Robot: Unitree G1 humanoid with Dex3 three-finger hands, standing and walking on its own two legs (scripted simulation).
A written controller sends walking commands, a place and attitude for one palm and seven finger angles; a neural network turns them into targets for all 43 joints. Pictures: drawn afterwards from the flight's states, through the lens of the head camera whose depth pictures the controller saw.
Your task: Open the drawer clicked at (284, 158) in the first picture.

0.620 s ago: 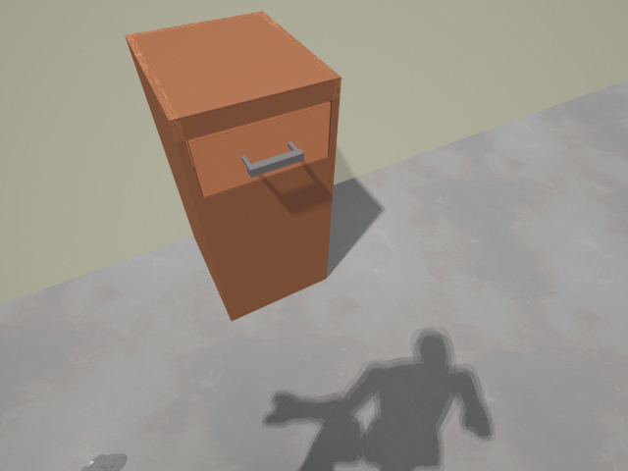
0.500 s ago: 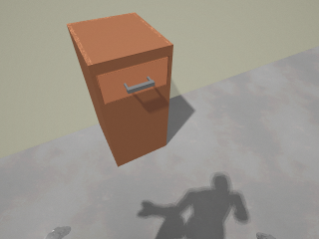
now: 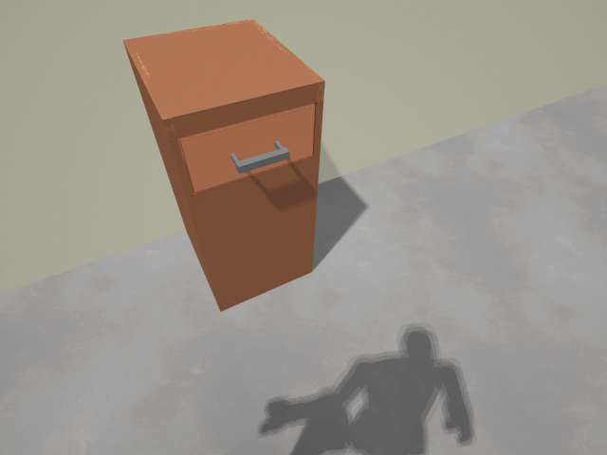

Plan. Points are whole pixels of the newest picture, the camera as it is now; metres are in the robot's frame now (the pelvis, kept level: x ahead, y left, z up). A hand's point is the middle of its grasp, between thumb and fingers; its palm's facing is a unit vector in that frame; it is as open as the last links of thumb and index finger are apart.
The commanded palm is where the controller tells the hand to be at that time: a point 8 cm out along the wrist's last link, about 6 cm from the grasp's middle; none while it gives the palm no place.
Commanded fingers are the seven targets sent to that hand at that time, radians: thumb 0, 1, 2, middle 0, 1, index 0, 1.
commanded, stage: stand and wait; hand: left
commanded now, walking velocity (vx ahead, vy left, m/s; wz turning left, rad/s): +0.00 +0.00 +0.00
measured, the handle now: (259, 155) +0.79 +0.16 -0.09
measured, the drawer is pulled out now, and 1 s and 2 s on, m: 0.00 0.00 0.00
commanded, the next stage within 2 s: look at it before walking up in 0.30 s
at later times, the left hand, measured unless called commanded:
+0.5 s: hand out of the picture +0.06 +0.22 -0.16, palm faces -0.03 -0.96 -0.29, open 7.4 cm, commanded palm none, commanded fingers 0.00 0.90 0.90 -0.20 -0.30 -0.20 -0.30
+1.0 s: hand out of the picture +0.05 +0.23 -0.16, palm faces -0.02 -0.96 -0.29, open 7.4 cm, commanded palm none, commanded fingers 0.00 0.90 0.90 -0.20 -0.30 -0.20 -0.30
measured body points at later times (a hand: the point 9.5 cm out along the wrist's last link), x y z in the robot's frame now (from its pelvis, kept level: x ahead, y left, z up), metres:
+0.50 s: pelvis -0.01 +0.00 +0.00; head +0.00 +0.00 +0.45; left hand +0.06 +0.27 -0.14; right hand +0.05 -0.28 -0.14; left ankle -0.01 +0.12 -0.74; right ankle -0.01 -0.12 -0.74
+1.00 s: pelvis +0.00 +0.00 +0.00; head +0.00 +0.00 +0.45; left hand +0.05 +0.28 -0.14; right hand +0.06 -0.28 -0.14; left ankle -0.01 +0.12 -0.74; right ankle -0.01 -0.12 -0.74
